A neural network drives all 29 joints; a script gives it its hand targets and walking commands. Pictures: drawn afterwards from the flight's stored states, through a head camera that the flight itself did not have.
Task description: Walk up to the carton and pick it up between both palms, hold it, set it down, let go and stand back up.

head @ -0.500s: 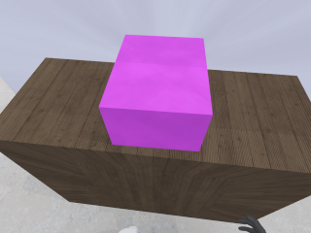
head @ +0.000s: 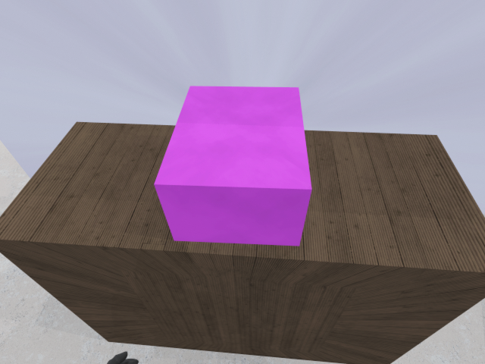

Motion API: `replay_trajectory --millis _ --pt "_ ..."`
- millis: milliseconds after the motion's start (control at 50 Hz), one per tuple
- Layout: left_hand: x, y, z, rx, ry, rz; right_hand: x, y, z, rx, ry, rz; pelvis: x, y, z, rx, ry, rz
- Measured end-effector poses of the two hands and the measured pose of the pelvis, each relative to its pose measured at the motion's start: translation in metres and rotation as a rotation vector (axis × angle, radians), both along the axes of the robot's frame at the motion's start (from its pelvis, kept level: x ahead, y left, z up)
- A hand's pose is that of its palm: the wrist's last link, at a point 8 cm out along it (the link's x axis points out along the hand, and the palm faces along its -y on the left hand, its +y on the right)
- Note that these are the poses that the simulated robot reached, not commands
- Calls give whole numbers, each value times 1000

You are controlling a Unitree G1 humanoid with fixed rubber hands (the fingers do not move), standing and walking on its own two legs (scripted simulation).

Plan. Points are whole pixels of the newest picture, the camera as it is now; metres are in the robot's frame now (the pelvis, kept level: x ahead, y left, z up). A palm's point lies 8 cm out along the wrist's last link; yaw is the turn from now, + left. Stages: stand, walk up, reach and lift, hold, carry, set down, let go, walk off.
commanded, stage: walk up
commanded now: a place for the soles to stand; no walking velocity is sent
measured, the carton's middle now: (240, 159) +0.52 +0.04 +0.05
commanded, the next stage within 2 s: none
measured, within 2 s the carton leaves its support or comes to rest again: neither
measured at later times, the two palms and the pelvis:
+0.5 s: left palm out of the picture +0.05 +0.27 -0.11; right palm out of the picture +0.09 -0.24 -0.11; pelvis +0.00 +0.01 +0.00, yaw +0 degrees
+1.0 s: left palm out of the picture +0.08 +0.31 -0.11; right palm out of the picture +0.07 -0.23 -0.12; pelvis -0.02 +0.04 -0.01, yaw -5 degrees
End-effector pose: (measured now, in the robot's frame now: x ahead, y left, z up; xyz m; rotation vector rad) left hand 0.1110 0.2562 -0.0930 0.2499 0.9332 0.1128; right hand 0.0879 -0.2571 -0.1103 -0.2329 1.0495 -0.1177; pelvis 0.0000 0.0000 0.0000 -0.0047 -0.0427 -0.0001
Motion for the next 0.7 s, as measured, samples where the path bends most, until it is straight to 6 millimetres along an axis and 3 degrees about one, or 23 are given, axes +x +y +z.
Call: replay_trajectory --millis 200,400,620,700 --pt "-33 7 -15 -27 78 22 -10 9 7 -15 5 0 -5 8 1 -8 7 1" --pt "-62 15 -19 -12 156 47 -6 16 5 -9 9 11 -4 12 1 -11 16 4" --pt "-52 18 -15 4 131 51 5 17 3 -3 -5 26 2 13 0 -10 17 7" --pt "-47 28 -14 47 115 41 13 14 2 -20 -19 42 -1 20 -5 -16 12 6"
